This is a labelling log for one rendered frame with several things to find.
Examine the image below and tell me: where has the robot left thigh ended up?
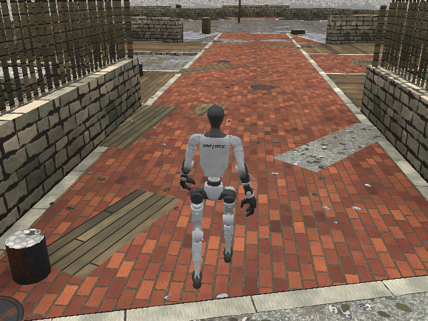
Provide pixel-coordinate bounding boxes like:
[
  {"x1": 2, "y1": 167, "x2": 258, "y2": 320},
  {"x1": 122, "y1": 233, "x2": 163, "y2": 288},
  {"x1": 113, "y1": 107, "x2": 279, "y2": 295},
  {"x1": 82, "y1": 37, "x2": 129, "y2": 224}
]
[{"x1": 191, "y1": 187, "x2": 205, "y2": 243}]

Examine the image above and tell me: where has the robot torso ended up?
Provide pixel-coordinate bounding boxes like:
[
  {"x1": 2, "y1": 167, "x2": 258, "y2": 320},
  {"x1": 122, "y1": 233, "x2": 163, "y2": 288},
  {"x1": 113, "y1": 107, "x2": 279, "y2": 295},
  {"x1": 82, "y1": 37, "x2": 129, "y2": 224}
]
[{"x1": 199, "y1": 132, "x2": 231, "y2": 201}]

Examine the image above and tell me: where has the right robot forearm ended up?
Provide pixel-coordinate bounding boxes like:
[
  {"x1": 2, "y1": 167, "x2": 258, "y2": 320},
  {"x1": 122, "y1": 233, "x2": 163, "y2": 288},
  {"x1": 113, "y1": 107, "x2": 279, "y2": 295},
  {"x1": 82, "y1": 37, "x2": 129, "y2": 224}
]
[{"x1": 239, "y1": 163, "x2": 254, "y2": 199}]

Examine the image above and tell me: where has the right robot hand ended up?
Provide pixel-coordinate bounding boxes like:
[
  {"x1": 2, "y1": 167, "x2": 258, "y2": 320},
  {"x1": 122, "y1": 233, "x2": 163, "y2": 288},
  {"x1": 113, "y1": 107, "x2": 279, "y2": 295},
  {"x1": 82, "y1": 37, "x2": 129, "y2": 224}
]
[{"x1": 241, "y1": 196, "x2": 256, "y2": 217}]

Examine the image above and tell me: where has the left robot forearm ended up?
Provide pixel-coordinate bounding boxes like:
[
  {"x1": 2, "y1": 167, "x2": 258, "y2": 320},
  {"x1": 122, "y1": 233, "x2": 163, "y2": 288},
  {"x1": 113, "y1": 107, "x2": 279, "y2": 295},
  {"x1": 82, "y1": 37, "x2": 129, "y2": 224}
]
[{"x1": 181, "y1": 160, "x2": 191, "y2": 181}]

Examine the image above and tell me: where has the robot right upper arm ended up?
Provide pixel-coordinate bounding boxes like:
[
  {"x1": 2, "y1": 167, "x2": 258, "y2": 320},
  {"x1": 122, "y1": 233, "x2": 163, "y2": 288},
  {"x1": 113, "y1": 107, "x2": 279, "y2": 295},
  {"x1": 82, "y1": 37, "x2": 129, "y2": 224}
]
[{"x1": 229, "y1": 135, "x2": 246, "y2": 174}]

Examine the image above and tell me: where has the robot left upper arm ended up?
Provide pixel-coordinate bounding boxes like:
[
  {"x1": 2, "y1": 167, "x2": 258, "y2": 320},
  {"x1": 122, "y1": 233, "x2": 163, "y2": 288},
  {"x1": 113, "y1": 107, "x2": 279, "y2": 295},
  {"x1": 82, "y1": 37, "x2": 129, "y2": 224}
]
[{"x1": 184, "y1": 134, "x2": 201, "y2": 169}]

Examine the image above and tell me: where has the left robot hand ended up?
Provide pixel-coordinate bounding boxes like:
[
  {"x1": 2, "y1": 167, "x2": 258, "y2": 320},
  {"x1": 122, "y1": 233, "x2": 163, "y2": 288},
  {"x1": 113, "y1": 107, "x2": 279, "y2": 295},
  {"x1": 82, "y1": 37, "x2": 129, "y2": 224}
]
[{"x1": 180, "y1": 178, "x2": 195, "y2": 190}]

